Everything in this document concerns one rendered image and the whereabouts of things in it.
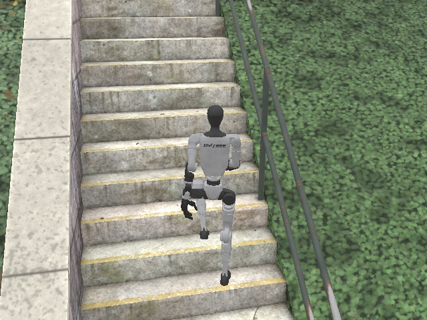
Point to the stairs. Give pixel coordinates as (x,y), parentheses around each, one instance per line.
(151,69)

